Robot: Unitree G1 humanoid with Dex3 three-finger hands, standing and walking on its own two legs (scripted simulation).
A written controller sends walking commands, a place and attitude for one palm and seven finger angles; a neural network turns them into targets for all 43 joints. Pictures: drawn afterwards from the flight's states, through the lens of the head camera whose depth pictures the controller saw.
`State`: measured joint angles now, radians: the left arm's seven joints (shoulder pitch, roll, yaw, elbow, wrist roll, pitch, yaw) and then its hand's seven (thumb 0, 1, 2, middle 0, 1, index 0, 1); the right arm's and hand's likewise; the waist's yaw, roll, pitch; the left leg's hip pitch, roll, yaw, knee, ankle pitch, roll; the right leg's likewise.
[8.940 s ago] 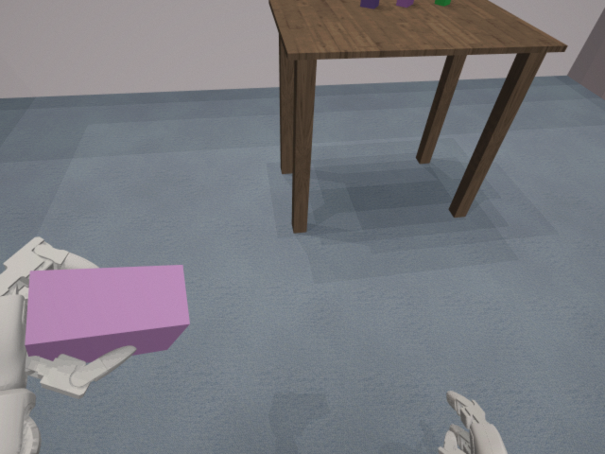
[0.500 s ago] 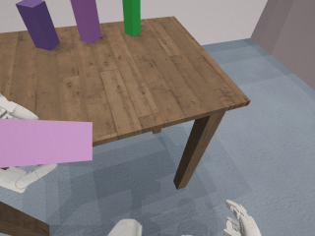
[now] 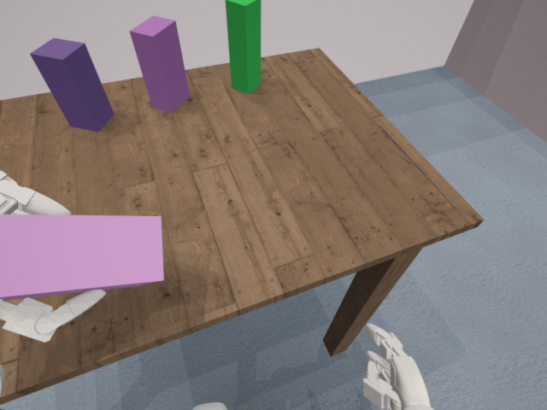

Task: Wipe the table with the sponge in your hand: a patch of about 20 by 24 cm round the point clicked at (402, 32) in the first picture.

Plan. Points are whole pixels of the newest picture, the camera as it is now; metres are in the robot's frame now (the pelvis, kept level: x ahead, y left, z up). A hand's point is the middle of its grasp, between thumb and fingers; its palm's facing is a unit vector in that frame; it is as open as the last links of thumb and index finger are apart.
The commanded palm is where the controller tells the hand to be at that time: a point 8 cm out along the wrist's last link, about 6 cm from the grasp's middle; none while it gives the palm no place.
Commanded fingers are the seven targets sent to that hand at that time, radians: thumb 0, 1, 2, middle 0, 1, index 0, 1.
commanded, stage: come to a stop and stand still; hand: left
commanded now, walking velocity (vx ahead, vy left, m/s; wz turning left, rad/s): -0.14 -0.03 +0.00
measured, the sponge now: (104, 256) +0.23 +0.20 +0.17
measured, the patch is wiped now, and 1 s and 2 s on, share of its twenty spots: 0.00 0.00 0.00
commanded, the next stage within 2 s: look again from close up in 1.90 s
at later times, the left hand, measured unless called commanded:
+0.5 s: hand out of the picture +0.23 +0.30 +0.21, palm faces +0.47 -0.76 -0.44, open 10.5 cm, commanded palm +0.15 +0.29 +0.19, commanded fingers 0.00 0.10 1.30 -1.20 -1.60 -1.20 -1.60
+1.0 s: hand out of the picture +0.16 +0.34 +0.18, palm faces +0.50 -0.77 -0.39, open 10.5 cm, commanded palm +0.10 +0.36 +0.19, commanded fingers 0.00 0.10 1.30 -1.20 -1.60 -1.20 -1.60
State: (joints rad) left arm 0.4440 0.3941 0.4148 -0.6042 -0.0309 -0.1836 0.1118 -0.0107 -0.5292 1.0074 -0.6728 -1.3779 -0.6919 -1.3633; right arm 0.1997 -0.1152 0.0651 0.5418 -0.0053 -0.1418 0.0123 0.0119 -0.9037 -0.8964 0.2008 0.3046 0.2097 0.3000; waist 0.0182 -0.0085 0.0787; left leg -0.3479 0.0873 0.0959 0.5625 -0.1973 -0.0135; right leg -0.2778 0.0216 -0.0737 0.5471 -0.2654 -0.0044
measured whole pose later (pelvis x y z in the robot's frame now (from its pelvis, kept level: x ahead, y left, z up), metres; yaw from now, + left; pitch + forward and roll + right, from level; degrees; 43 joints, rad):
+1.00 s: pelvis -0.03 +0.07 +0.01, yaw +5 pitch -3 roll -2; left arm 0.38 0.35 0.38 -0.45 0.00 -0.20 0.09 -0.01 -0.53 1.01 -0.67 -1.37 -0.69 -1.36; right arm 0.23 -0.19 0.02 0.61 0.01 -0.15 0.00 0.01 -0.91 -0.90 0.20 0.30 0.21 0.30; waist 0.04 0.01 0.06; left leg -0.32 -0.02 0.07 0.54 -0.26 0.05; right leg -0.24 0.00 0.02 0.51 -0.30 -0.01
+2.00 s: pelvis +0.04 +0.05 +0.01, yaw +7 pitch -1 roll -1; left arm 0.47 0.36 0.35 -0.49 -0.04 -0.13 0.12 -0.01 -0.53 1.01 -0.67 -1.37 -0.69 -1.36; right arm 0.18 -0.20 0.01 0.58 0.04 -0.06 -0.05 0.01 -0.91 -0.90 0.20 0.30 0.21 0.30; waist 0.01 -0.01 0.06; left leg -0.22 0.02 0.10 0.47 -0.24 0.04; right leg -0.12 0.03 0.05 0.41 -0.27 0.00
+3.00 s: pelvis +0.00 +0.01 +0.00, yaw +0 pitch +0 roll -2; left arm 0.52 0.42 0.41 -0.60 -0.08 -0.13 0.12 -0.01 -0.53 1.01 -0.68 -1.37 -0.69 -1.36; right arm 0.23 -0.21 -0.02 0.56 0.03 -0.06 -0.05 0.01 -0.91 -0.90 0.20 0.30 0.21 0.30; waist -0.02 -0.01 0.10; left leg -0.34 0.12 0.13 0.57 -0.23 -0.01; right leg -0.26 0.08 -0.03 0.50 -0.24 -0.05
